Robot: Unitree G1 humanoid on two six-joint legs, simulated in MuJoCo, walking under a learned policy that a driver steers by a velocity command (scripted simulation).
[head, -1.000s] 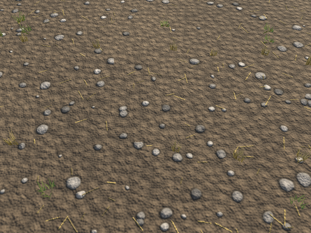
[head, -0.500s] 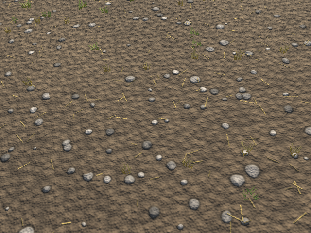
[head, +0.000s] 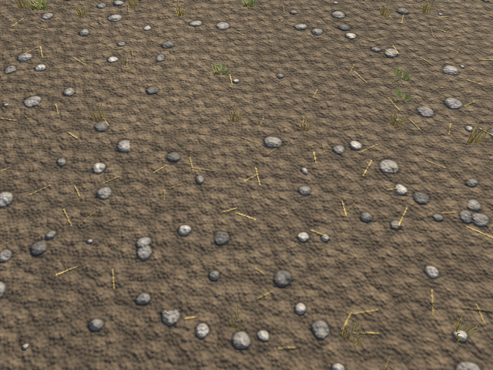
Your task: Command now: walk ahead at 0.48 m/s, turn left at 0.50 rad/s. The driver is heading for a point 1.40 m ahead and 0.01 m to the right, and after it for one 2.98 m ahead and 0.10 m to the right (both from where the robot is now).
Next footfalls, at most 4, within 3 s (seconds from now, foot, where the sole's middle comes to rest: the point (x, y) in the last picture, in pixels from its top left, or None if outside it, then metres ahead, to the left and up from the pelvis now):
0.32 right None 0.38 -0.14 -0.77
0.82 left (208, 311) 0.60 0.14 -0.77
1.36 right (277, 215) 0.92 -0.06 -0.77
1.86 left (229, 145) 1.23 0.10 -0.77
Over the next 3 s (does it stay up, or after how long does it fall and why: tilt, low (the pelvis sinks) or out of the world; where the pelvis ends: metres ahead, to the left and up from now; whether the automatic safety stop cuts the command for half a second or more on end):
stays up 1.61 -0.05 -0.01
